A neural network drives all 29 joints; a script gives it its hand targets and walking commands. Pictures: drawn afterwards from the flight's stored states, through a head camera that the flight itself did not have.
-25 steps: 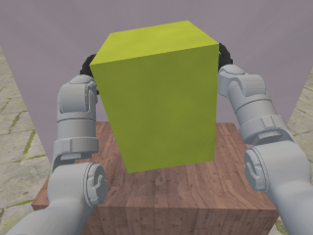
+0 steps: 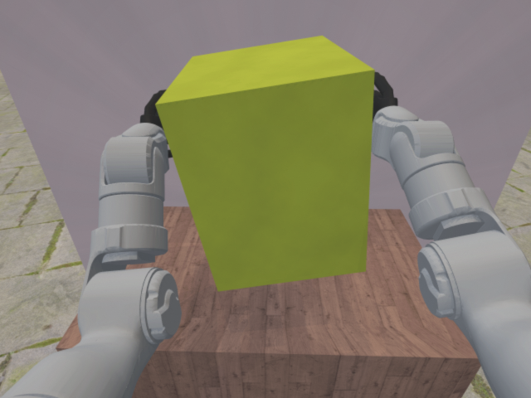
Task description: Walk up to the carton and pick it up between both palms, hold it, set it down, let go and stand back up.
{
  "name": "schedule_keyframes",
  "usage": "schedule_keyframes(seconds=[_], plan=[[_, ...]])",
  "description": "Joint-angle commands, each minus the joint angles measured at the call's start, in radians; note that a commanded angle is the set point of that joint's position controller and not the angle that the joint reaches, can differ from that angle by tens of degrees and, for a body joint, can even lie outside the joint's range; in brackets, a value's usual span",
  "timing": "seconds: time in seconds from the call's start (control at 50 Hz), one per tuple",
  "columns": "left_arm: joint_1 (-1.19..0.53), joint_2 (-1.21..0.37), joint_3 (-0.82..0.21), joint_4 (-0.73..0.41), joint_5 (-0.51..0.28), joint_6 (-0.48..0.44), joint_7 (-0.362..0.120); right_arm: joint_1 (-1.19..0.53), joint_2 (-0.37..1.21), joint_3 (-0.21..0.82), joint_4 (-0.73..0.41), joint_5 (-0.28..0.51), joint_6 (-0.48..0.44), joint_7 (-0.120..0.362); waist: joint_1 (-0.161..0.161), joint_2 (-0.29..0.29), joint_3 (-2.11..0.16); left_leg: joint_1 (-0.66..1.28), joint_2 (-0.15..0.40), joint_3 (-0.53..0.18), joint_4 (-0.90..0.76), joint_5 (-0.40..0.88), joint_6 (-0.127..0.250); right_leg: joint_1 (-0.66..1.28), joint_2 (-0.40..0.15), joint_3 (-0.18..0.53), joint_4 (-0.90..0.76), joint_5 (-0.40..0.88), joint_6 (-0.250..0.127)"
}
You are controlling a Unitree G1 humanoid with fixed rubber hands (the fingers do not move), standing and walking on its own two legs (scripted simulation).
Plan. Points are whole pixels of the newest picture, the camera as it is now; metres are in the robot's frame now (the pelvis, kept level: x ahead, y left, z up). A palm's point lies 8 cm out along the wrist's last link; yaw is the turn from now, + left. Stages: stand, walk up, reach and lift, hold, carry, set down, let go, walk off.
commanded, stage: hold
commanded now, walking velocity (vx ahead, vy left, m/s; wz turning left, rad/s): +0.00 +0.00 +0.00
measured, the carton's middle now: (273, 156) +0.40 -0.01 +0.25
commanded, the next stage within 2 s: none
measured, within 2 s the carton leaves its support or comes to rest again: neither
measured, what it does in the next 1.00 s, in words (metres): stands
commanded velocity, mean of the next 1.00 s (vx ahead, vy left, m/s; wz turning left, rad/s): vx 0.00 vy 0.00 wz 0.00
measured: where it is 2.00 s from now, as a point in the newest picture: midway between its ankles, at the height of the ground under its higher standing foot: outside the picture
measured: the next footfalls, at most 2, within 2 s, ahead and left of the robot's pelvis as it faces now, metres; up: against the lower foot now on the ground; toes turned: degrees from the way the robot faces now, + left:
none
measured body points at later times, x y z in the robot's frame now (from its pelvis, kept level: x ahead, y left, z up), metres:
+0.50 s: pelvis +0.00 +0.00 +0.00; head -0.11 +0.01 +0.44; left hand +0.37 +0.16 +0.31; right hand +0.37 -0.17 +0.32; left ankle +0.02 +0.13 -0.75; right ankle +0.01 -0.11 -0.75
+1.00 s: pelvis +0.00 +0.00 +0.00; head -0.12 +0.01 +0.44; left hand +0.37 +0.16 +0.31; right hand +0.37 -0.16 +0.33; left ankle +0.02 +0.13 -0.75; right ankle +0.01 -0.11 -0.75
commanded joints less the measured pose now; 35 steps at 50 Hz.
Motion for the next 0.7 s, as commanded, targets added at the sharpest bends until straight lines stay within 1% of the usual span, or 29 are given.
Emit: schedule_keyframes(seconds=[0.0, 0.02, 0.04, 0.06, 0.08, 0.12, 0.14, 0.16, 0.2, 0.22, 0.26, 0.28, 0.3, 0.32, 0.34, 0.36, 0.38, 0.4, 0.42, 0.44, 0.46, 0.48, 0.5, 0.56, 0.58, 0.62, 0.64, 0.66, 0.68], plan=[[-0.900, -0.544, -0.329, -0.254, -0.212, -0.145, -0.147, -0.807, 0.677, 0.149, -0.298, 0.182, -0.006, 0.153, -0.011, 0.033, -0.285, 0.008, -0.068, 0.004, -0.045, 0.170, -0.020, 0.138, 0.053, 0.042, -0.009, 0.167, 0.042], [-0.904, -0.554, -0.343, -0.264, -0.222, -0.145, -0.146, -0.825, 0.685, 0.158, -0.333, 0.189, -0.010, 0.153, -0.011, 0.035, -0.308, 0.015, -0.067, 0.003, -0.040, 0.185, -0.021, 0.140, 0.054, 0.041, -0.007, 0.179, 0.043], [-0.886, -0.540, -0.332, -0.254, -0.215, -0.143, -0.145, -0.816, 0.685, 0.161, -0.328, 0.189, -0.006, 0.150, -0.008, 0.025, -0.297, 0.018, -0.071, 0.005, -0.038, 0.190, -0.019, 0.146, 0.051, 0.043, -0.009, 0.194, 0.048], [-0.880, -0.545, -0.339, -0.262, -0.219, -0.143, -0.146, -0.824, 0.691, 0.168, -0.351, 0.192, -0.006, 0.149, -0.006, 0.022, -0.312, 0.027, -0.071, 0.004, -0.034, 0.204, -0.019, 0.145, 0.053, 0.044, -0.006, 0.205, 0.049], [-0.884, -0.551, -0.349, -0.269, -0.221, -0.143, -0.144, -0.825, 0.691, 0.170, -0.358, 0.197, -0.005, 0.148, -0.007, 0.027, -0.309, 0.026, -0.068, 0.000, -0.033, 0.209, -0.021, 0.141, 0.054, 0.046, -0.004, 0.207, 0.047], [-0.895, -0.552, -0.353, -0.285, -0.222, -0.139, -0.143, -0.808, 0.681, 0.166, -0.340, 0.196, 0.002, 0.149, -0.015, 0.034, -0.304, 0.021, -0.066, -0.002, -0.036, 0.201, -0.029, 0.148, 0.056, 0.045, -0.005, 0.199, 0.044], [-0.876, -0.557, -0.345, -0.254, -0.218, -0.134, -0.145, -0.809, 0.677, 0.163, -0.338, 0.192, 0.004, 0.148, -0.015, 0.025, -0.284, 0.015, -0.066, -0.002, -0.037, 0.191, -0.024, 0.141, 0.056, 0.050, -0.011, 0.193, 0.043], [-0.883, -0.552, -0.345, -0.282, -0.215, -0.136, -0.145, -0.797, 0.679, 0.163, -0.344, 0.195, 0.003, 0.149, -0.016, 0.031, -0.298, 0.021, -0.065, -0.005, -0.038, 0.202, -0.026, 0.147, 0.056, 0.047, -0.006, 0.201, 0.044], [-0.884, -0.556, -0.341, -0.278, -0.209, -0.133, -0.147, -0.801, 0.677, 0.165, -0.340, 0.202, 0.006, 0.149, -0.012, 0.039, -0.286, 0.020, -0.067, -0.002, -0.038, 0.199, -0.027, 0.143, 0.055, 0.046, -0.005, 0.194, 0.044], [-0.884, -0.550, -0.336, -0.282, -0.210, -0.132, -0.147, -0.801, 0.680, 0.167, -0.336, 0.200, 0.009, 0.151, -0.006, 0.028, -0.285, 0.014, -0.067, 0.000, -0.042, 0.197, -0.025, 0.152, 0.057, 0.047, -0.006, 0.188, 0.043], [-0.875, -0.548, -0.333, -0.252, -0.198, -0.127, -0.149, -0.800, 0.670, 0.153, -0.322, 0.188, 0.012, 0.152, -0.012, 0.033, -0.254, 0.006, -0.066, 0.000, -0.044, 0.179, -0.025, 0.135, 0.056, 0.048, -0.009, 0.178, 0.041], [-0.868, -0.549, -0.341, -0.267, -0.210, -0.128, -0.151, -0.799, 0.675, 0.158, -0.343, 0.191, 0.010, 0.153, -0.013, 0.025, -0.282, 0.014, -0.066, 0.003, -0.042, 0.188, -0.023, 0.147, 0.055, 0.049, -0.009, 0.189, 0.041], [-0.879, -0.554, -0.344, -0.267, -0.212, -0.128, -0.151, -0.813, 0.673, 0.159, -0.350, 0.194, 0.010, 0.152, -0.011, 0.032, -0.289, 0.007, -0.066, 0.001, -0.045, 0.181, -0.027, 0.154, 0.056, 0.047, -0.005, 0.179, 0.041], [-0.886, -0.549, -0.343, -0.283, -0.212, -0.131, -0.149, -0.809, 0.683, 0.167, -0.352, 0.197, 0.010, 0.153, -0.004, 0.028, -0.304, 0.011, -0.068, 0.002, -0.041, 0.190, -0.023, 0.156, 0.057, 0.049, -0.004, 0.192, 0.043], [-0.875, -0.554, -0.344, -0.267, -0.211, -0.129, -0.149, -0.813, 0.678, 0.164, -0.353, 0.200, 0.009, 0.153, -0.009, 0.032, -0.296, 0.011, -0.067, 0.000, -0.040, 0.191, -0.023, 0.149, 0.055, 0.052, -0.006, 0.197, 0.041], [-0.881, -0.567, -0.358, -0.282, -0.220, -0.131, -0.147, -0.818, 0.680, 0.165, -0.374, 0.199, 0.006, 0.153, -0.013, 0.035, -0.312, 0.018, -0.063, -0.005, -0.038, 0.206, -0.028, 0.149, 0.058, 0.050, -0.002, 0.212, 0.040], [-0.875, -0.564, -0.355, -0.288, -0.218, -0.131, -0.146, -0.819, 0.680, 0.165, -0.377, 0.200, 0.007, 0.152, -0.008, 0.037, -0.322, 0.025, -0.066, -0.002, -0.035, 0.218, -0.029, 0.155, 0.057, 0.051, -0.002, 0.219, 0.042], [-0.878, -0.557, -0.351, -0.269, -0.216, -0.129, -0.146, -0.824, 0.676, 0.166, -0.369, 0.200, 0.009, 0.151, -0.007, 0.027, -0.309, 0.017, -0.068, -0.002, -0.037, 0.196, -0.027, 0.152, 0.058, 0.048, -0.004, 0.200, 0.045], [-0.874, -0.551, -0.330, -0.256, -0.208, -0.129, -0.146, -0.821, 0.684, 0.169, -0.357, 0.199, 0.013, 0.152, 0.004, 0.018, -0.289, 0.013, -0.071, 0.000, -0.042, 0.181, -0.020, 0.140, 0.053, 0.050, -0.010, 0.184, 0.047], [-0.861, -0.553, -0.327, -0.254, -0.202, -0.128, -0.147, -0.819, 0.683, 0.168, -0.361, 0.198, 0.012, 0.152, 0.004, 0.014, -0.292, 0.011, -0.069, 0.000, -0.044, 0.185, -0.017, 0.138, 0.055, 0.049, -0.009, 0.186, 0.048], [-0.877, -0.539, -0.314, -0.253, -0.193, -0.130, -0.147, -0.825, 0.691, 0.170, -0.347, 0.198, 0.013, 0.155, 0.012, 0.009, -0.286, 0.007, -0.071, 0.003, -0.043, 0.172, -0.013, 0.134, 0.054, 0.051, -0.012, 0.168, 0.049], [-0.874, -0.530, -0.306, -0.249, -0.193, -0.128, -0.148, -0.811, 0.691, 0.163, -0.330, 0.190, 0.018, 0.156, 0.010, 0.002, -0.269, 0.001, -0.070, 0.001, -0.047, 0.155, -0.010, 0.133, 0.051, 0.052, -0.012, 0.158, 0.048], [-0.868, -0.535, -0.315, -0.262, -0.192, -0.130, -0.149, -0.810, 0.696, 0.169, -0.347, 0.192, 0.013, 0.153, 0.009, 0.002, -0.290, 0.008, -0.071, 0.007, -0.044, 0.171, -0.008, 0.142, 0.050, 0.052, -0.008, 0.179, 0.050], [-0.896, -0.540, -0.331, -0.265, -0.216, -0.135, -0.145, -0.831, 0.696, 0.165, -0.364, 0.192, 0.012, 0.153, 0.000, 0.001, -0.320, 0.006, -0.069, 0.001, -0.040, 0.167, -0.012, 0.143, 0.054, 0.049, -0.005, 0.177, 0.047], [-0.888, -0.544, -0.334, -0.250, -0.212, -0.131, -0.148, -0.827, 0.685, 0.158, -0.346, 0.194, 0.014, 0.152, -0.003, 0.018, -0.307, 0.006, -0.069, 0.000, -0.042, 0.160, -0.017, 0.134, 0.054, 0.050, -0.009, 0.168, 0.047], [-0.886, -0.530, -0.310, -0.226, -0.201, -0.131, -0.148, -0.820, 0.687, 0.145, -0.316, 0.179, 0.019, 0.151, -0.002, 0.008, -0.266, -0.002, -0.071, 0.000, -0.045, 0.133, -0.010, 0.120, 0.048, 0.051, -0.016, 0.138, 0.048], [-0.887, -0.530, -0.308, -0.209, -0.198, -0.131, -0.152, -0.836, 0.687, 0.141, -0.324, 0.175, 0.016, 0.152, -0.002, 0.001, -0.268, -0.007, -0.071, 0.002, -0.050, 0.114, -0.006, 0.118, 0.050, 0.050, -0.019, 0.116, 0.048], [-0.878, -0.530, -0.308, -0.193, -0.198, -0.131, -0.154, -0.835, 0.684, 0.135, -0.320, 0.172, 0.018, 0.152, -0.009, 0.002, -0.251, -0.016, -0.069, 0.004, -0.051, 0.104, -0.004, 0.108, 0.048, 0.052, -0.021, 0.113, 0.044], [-0.895, -0.531, -0.314, -0.219, -0.208, -0.134, -0.156, -0.832, 0.681, 0.134, -0.317, 0.171, 0.016, 0.151, -0.011, 0.008, -0.280, -0.014, -0.071, 0.004, -0.052, 0.114, -0.006, 0.124, 0.047, 0.052, -0.016, 0.120, 0.045]])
